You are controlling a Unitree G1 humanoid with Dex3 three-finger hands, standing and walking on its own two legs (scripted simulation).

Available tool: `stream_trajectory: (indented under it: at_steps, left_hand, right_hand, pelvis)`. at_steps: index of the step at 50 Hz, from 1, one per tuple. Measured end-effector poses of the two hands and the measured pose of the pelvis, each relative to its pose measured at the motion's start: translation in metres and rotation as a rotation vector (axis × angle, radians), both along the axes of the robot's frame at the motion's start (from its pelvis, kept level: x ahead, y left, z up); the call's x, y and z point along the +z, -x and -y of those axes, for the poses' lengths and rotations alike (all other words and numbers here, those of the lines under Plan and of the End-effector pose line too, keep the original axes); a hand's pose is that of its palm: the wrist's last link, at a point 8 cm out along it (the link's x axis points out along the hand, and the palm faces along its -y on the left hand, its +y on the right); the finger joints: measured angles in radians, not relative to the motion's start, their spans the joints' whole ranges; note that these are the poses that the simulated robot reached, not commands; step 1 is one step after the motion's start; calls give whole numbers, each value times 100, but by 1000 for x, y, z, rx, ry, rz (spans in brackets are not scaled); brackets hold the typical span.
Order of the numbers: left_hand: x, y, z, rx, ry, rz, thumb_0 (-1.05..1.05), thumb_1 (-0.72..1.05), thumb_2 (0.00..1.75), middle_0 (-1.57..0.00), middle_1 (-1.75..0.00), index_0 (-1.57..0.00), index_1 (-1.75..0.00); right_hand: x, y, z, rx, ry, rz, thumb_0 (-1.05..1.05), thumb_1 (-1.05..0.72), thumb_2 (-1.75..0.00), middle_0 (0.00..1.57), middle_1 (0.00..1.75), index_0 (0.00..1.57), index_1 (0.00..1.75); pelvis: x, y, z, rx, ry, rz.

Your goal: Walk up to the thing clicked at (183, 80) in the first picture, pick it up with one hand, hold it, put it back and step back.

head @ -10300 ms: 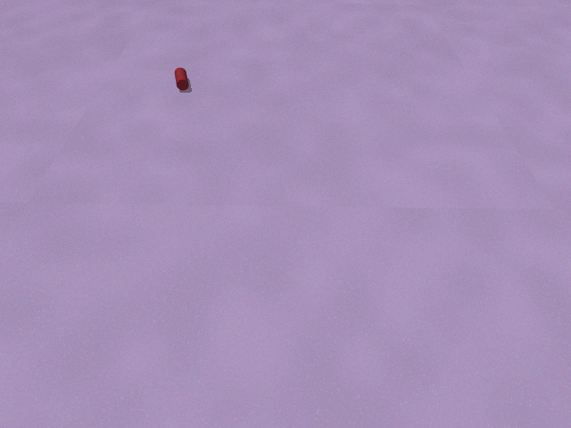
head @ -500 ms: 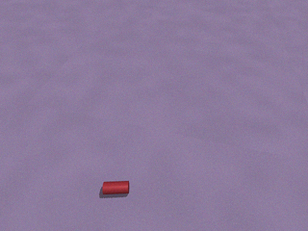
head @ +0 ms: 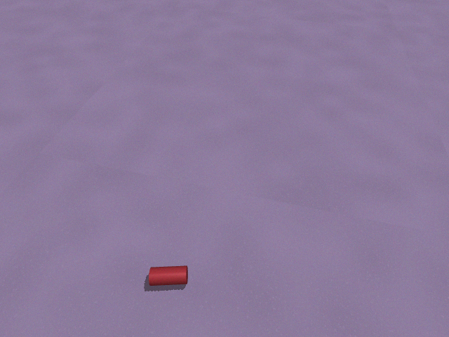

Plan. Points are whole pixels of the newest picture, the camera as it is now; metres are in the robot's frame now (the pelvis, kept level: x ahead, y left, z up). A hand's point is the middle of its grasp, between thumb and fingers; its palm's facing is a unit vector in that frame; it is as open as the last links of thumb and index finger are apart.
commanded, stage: stand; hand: left
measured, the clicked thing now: (168, 275) +0.48 +0.24 -0.74
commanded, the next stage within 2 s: walk up in 0.12 s
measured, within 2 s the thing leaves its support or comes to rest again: neither
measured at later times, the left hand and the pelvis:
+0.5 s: hand out of the picture +0.10 +0.26 -0.16, palm faces -0.01 -0.94 -0.35, open 7.4 cm; pelvis +0.04 +0.00 -0.01, yaw -1 degrees
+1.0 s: hand (103, 331) +0.17 +0.24 -0.16, palm faces -0.07 -0.94 -0.35, open 7.4 cm; pelvis +0.04 +0.00 -0.01, yaw -3 degrees
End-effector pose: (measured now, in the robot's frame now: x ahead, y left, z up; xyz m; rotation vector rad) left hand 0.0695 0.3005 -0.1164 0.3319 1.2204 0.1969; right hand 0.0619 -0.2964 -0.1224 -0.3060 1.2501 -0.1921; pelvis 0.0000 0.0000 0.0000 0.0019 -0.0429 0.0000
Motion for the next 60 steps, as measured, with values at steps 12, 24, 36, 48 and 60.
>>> stream_trajectory:
  at_steps: [12,24,36,48,60]
  left_hand:
    - [-3,4,-3,20,6,-7,1,90,89,-20,-30,-20,-30]
    - [-7,-17,2,30,6,-30,1,90,89,-20,-30,-20,-30]
    - [-12,-81,6,-41,9,76,1,90,89,-20,-30,-20,-30]
    - [-6,-93,12,-67,11,74,1,90,89,-20,-30,-20,-30]
    - [-4,-62,10,-58,21,48,1,90,89,-20,-30,-20,-30]
  right_hand:
    - [-1,1,4,7,10,11,1,-90,-90,20,30,20,30]
    - [-5,-23,10,-7,23,22,1,-90,-90,20,30,20,30]
    - [-2,-51,11,-37,39,107,1,-90,-90,20,30,20,30]
    - [-4,-40,8,-49,34,63,1,-90,-90,20,30,20,30]
    - [1,-14,2,-66,21,58,1,-90,-90,20,30,20,30]
  pelvis:
    - [-4,-8,0,-12,-2,-4]
    - [-9,-37,2,-24,9,-10]
    - [-17,-51,3,-54,2,4]
    - [-11,-40,-1,-52,-8,-13]
    - [-5,-20,-3,-65,-3,15]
